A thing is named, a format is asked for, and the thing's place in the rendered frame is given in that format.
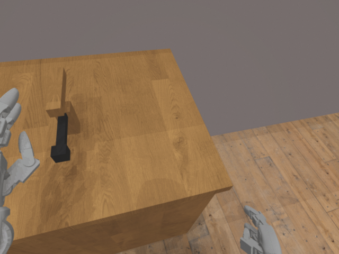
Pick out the tap lever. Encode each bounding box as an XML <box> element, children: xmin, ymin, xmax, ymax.
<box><xmin>50</xmin><ymin>113</ymin><xmax>70</xmax><ymax>163</ymax></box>

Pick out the counter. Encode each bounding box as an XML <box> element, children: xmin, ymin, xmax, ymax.
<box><xmin>0</xmin><ymin>49</ymin><xmax>233</xmax><ymax>254</ymax></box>

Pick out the robot left hand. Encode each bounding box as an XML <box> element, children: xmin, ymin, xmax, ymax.
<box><xmin>0</xmin><ymin>88</ymin><xmax>40</xmax><ymax>207</ymax></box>

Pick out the robot right hand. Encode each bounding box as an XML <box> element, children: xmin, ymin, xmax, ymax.
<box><xmin>240</xmin><ymin>205</ymin><xmax>282</xmax><ymax>254</ymax></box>

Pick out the left robot forearm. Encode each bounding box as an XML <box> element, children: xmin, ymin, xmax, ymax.
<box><xmin>0</xmin><ymin>206</ymin><xmax>14</xmax><ymax>254</ymax></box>

